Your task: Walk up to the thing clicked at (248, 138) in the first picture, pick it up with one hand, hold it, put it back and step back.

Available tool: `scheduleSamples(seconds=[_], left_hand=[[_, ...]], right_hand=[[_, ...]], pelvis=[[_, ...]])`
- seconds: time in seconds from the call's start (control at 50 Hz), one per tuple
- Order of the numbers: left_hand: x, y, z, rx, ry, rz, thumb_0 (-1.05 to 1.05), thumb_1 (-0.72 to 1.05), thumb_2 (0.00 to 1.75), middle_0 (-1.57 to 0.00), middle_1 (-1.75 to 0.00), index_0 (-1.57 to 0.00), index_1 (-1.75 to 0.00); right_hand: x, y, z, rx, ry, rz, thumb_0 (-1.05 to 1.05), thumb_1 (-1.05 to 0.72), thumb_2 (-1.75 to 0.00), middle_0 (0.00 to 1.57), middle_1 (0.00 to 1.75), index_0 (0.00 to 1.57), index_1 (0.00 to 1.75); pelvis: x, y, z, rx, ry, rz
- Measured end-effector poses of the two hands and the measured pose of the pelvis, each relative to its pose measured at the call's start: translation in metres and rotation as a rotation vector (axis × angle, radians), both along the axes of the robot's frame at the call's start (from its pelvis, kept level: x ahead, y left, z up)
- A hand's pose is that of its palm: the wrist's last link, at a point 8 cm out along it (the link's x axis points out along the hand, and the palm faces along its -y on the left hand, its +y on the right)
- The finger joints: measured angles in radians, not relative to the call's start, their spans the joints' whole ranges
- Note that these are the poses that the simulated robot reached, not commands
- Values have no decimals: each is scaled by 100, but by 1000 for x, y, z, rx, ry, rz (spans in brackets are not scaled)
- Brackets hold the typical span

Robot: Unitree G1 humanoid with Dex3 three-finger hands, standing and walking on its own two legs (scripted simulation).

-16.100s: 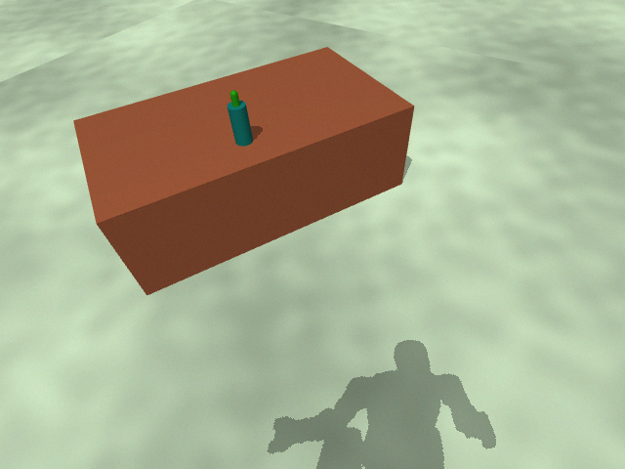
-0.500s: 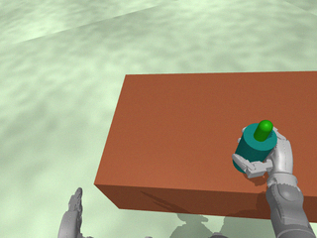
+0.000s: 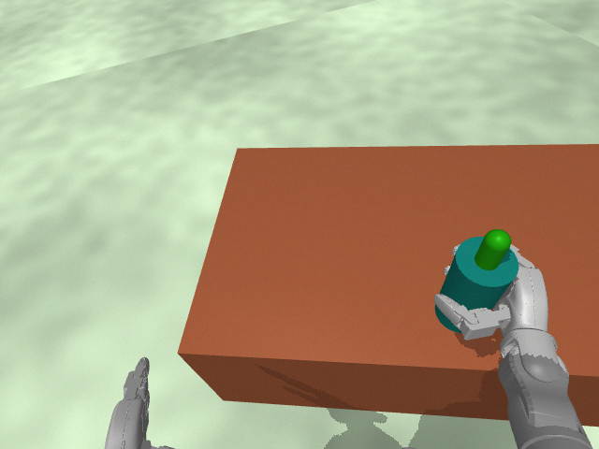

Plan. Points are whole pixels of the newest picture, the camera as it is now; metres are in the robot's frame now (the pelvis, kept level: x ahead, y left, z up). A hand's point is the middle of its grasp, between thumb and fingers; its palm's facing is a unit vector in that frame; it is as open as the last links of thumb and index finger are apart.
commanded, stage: hold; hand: right
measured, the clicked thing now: (475, 279) +0.33 -0.17 +0.06
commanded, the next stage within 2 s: none
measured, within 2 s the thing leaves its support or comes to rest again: neither
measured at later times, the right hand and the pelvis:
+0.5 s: hand (471, 290) +0.33 -0.17 +0.03, palm faces +0.14 +0.99 +0.01, open 9.3 cm; pelvis +0.00 +0.00 +0.00, yaw +0 degrees
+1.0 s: hand (472, 289) +0.33 -0.17 +0.03, palm faces +0.14 +0.99 +0.01, open 9.3 cm; pelvis +0.00 +0.00 +0.00, yaw +0 degrees
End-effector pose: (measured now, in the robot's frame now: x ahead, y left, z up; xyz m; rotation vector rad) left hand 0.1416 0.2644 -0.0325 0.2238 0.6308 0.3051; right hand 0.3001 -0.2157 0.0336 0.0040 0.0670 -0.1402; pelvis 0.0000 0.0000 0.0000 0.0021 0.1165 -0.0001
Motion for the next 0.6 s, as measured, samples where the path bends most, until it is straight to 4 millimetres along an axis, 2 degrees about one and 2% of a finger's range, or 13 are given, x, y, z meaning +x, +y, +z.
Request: scheduleSamples(seconds=[0.22,0.6], left_hand=[[-2,-7,-4,-16,12,-4,-1,-52,5,-5,-6,-6,-6],[-3,-8,-1,-6,4,-13,-1,-53,5,-5,-6,-6,-6]], right_hand=[[0,-4,6,-8,-21,-2,0,36,-115,70,106,80,109],[-4,-3,-2,5,0,3,0,36,-115,70,106,80,109]], pelvis=[[0,-1,2,3,-5,1],[-2,-3,3,5,-8,2]])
